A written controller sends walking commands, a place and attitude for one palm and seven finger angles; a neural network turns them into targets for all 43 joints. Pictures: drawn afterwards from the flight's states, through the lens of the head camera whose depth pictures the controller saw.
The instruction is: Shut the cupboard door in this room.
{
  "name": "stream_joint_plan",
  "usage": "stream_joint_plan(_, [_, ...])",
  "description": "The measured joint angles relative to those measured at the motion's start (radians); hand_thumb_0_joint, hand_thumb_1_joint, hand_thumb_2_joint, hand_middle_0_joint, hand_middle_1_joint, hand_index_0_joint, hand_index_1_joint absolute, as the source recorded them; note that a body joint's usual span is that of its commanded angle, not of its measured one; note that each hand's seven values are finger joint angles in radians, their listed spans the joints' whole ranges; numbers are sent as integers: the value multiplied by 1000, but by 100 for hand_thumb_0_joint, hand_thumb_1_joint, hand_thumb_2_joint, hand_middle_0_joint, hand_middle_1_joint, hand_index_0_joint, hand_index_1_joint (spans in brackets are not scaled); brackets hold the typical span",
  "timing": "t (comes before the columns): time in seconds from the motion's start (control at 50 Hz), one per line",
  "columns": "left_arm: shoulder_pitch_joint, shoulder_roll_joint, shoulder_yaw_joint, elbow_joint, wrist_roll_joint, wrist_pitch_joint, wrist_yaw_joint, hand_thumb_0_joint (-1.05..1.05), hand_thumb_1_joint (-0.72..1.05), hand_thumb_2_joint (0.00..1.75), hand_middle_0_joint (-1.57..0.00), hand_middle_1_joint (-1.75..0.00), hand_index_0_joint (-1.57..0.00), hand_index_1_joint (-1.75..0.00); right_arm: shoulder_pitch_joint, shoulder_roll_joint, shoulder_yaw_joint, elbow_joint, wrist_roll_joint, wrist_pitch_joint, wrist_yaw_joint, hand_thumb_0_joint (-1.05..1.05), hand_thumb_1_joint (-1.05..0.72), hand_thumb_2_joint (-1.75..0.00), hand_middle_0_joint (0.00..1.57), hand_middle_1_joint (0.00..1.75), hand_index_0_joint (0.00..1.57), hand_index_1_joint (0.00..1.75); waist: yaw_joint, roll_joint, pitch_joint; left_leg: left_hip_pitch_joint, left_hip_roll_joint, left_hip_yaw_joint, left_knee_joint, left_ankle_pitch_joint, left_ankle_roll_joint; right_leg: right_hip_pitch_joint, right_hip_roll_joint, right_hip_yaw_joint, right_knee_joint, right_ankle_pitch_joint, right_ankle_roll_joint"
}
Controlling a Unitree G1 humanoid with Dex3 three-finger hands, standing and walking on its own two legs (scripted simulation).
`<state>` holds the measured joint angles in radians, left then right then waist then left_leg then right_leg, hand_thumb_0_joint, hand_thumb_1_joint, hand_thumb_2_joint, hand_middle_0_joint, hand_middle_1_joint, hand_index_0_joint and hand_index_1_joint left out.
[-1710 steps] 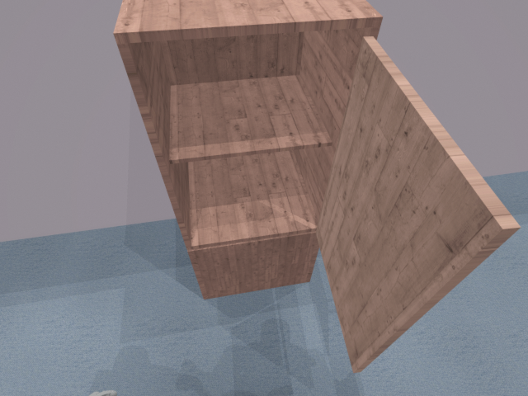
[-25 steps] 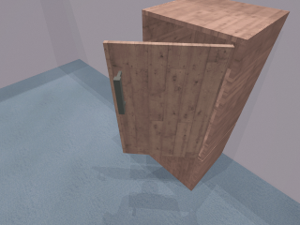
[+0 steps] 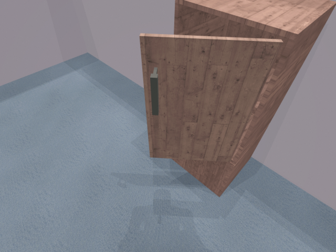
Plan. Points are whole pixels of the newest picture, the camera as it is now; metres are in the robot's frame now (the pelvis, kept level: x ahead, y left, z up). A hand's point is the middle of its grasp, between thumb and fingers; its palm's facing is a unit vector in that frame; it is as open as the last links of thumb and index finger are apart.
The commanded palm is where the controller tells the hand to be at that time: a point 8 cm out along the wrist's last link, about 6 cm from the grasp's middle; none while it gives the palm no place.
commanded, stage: come to a stop and stand still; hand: left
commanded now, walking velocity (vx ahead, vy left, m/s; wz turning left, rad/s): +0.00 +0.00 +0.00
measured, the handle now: (155, 92) +0.57 +0.07 +0.07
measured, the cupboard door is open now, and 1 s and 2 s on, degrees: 40 40 40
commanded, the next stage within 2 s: look again from close up in 0.40 s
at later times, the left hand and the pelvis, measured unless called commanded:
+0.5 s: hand out of the picture -0.04 +0.17 -0.17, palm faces +0.03 -0.99 -0.15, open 7.4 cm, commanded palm none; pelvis -0.01 +0.02 +0.00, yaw +0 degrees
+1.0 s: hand out of the picture -0.05 +0.14 -0.17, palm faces +0.04 -0.99 -0.14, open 7.4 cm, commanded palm none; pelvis +0.00 -0.01 +0.01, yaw +0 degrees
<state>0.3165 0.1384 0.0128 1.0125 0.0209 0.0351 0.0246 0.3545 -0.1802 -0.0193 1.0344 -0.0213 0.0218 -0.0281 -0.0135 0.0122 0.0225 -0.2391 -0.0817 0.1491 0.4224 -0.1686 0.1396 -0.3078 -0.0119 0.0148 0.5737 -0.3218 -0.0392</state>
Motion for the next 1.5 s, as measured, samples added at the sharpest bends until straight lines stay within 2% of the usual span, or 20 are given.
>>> stream_joint_plan(0.08, [-6, 3, 7, 17, 1, 4, 1, 1, 92, 90, -20, -30, -20, -30, -5, 8, 1, 25, 0, -1, -5, 0, -91, -90, 20, 30, 20, 30, -1, -1, -11, 5, -15, 12, -28, 16, 13, 14, -9, 3, 47, -33, 0])
stream_joint_plan(0.14, [-5, 0, 9, 31, 0, 4, 4, 1, 91, 90, -20, -30, -20, -30, -24, 17, 2, 32, -1, -6, -6, 0, -91, -90, 20, 30, 20, 30, 0, -4, -17, 5, -25, 25, -46, 25, 11, 48, -15, 2, 20, -43, -1])
stream_joint_plan(0.24, [-4, -20, 0, 54, -1, -7, 9, 1, 91, 90, -20, -30, -20, -30, -63, 26, 4, 37, 1, -16, -4, 0, -91, -90, 20, 30, 20, 30, -2, 18, -9, 18, -24, 26, -81, 43, -8, 93, -11, 0, -80, 61, 10])
stream_joint_plan(0.32, [12, -31, -10, 65, -3, -26, 11, 0, 91, 90, -20, -30, -20, -30, -76, 17, 4, 49, 2, -22, -1, 1, -93, -90, 20, 30, 20, 30, 3, 23, -7, 25, -22, 19, -99, 58, -5, 109, -9, -7, -114, 81, 26])
stream_joint_plan(0.52, [43, -34, -13, 86, 3, -20, 8, 0, 91, 90, -20, -30, -20, -30, -79, 15, 0, 59, 4, -18, 3, 1, -92, -90, 20, 30, 20, 30, 10, -6, -13, 19, -31, 11, -113, 68, -7, 92, -10, -6, -96, 66, 10])
stream_joint_plan(0.66, [72, -36, -14, 98, 3, -27, 9, 0, 91, 90, -20, -30, -20, -30, -85, 17, -2, 65, 5, -16, 3, 0, -91, -90, 20, 30, 20, 30, 18, -5, -12, 11, -29, 4, -113, 71, -14, 90, -6, -6, -106, 77, 17])
stream_joint_plan(0.96, [73, -38, -21, 106, 1, -38, 10, 0, 91, 90, -20, -30, -20, -30, -76, 35, 4, 80, 7, -25, 2, 0, -92, -90, 20, 30, 20, 30, 13, -13, -21, 3, -11, -6, -96, 59, -18, 98, 10, -14, -123, 81, 33])
stream_joint_plan(1.2, [24, -39, -30, 96, -2, -45, 12, 1, 91, 90, -20, -30, -20, -30, -61, 49, 14, 92, 5, -42, -1, 0, -91, -90, 20, 30, 20, 30, 1, -23, -22, 9, 7, -11, -79, 35, -32, 117, 29, -17, -139, 72, 18])
stream_joint_plan(1.36, [34, -18, -8, 79, 7, -31, -8, 1, 91, 90, -20, -30, -20, -30, -43, 52, 4, 89, -3, -40, -3, 0, -91, -90, 20, 30, 20, 30, 2, -40, -30, -3, 12, 1, -24, -19, -40, 88, 19, -27, -52, -6, -8])
stream_joint_plan(1.42, [39, -17, -1, 74, 9, -29, -14, 1, 91, 90, -20, -30, -20, -30, -42, 42, -3, 82, -5, -40, -7, 0, -91, -90, 20, 30, 20, 30, 2, -35, -28, -11, 24, 5, 8, -48, -53, 87, 22, -35, -41, -15, -7])
stream_joint_plan(1.5, [50, -19, 3, 66, 7, -39, -18, 1, 91, 90, -20, -30, -20, -30, -42, 30, -7, 80, -4, -44, -11, 0, -91, -90, 20, 30, 20, 30, 4, -18, -28, -21, 58, -9, 55, -89, -80, 113, 55, -47, -70, -25, -31])
